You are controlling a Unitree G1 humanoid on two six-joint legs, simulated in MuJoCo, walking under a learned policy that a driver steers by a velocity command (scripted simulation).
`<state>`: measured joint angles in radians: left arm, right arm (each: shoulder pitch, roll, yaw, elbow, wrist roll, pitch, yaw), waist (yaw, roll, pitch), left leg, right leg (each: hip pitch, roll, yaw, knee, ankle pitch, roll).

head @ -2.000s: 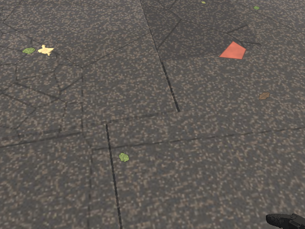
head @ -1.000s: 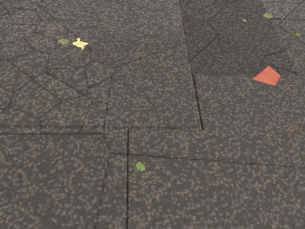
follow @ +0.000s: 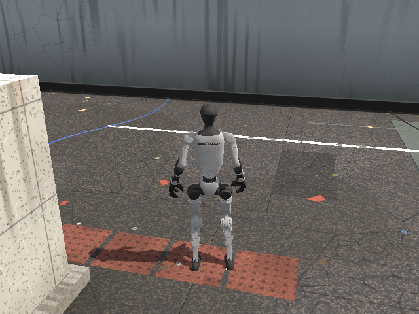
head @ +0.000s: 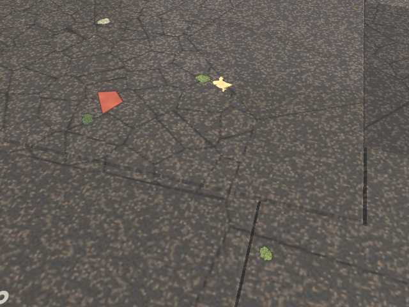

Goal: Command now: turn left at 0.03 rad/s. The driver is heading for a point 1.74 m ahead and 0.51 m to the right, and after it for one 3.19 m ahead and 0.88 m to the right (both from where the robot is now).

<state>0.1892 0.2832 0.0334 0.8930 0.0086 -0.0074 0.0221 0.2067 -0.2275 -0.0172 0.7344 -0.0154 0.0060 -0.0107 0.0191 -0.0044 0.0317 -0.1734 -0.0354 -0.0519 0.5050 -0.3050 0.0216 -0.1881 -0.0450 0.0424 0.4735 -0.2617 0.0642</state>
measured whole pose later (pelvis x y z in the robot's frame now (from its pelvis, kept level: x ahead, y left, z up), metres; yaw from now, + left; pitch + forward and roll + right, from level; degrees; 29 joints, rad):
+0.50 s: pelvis +0.11 -0.06 +0.01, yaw -1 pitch +1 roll +1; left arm 0.40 0.24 0.02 0.98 0.00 -0.09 -0.02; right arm 0.21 -0.31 -0.06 0.74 0.02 -0.07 0.01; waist 0.06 0.04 0.01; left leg -0.57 0.07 -0.01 0.97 -0.18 0.02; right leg -0.02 0.03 -0.02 0.26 -0.25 -0.06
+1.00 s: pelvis +0.40 -0.01 +0.01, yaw -2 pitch +0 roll +2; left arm 0.21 0.31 0.04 0.85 -0.02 -0.07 0.00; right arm 0.29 -0.26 -0.06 0.85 -0.01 -0.10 0.03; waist -0.02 -0.05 0.04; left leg -0.14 -0.08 0.08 0.28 -0.13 0.08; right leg -0.62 -0.13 0.06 1.08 -0.24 -0.01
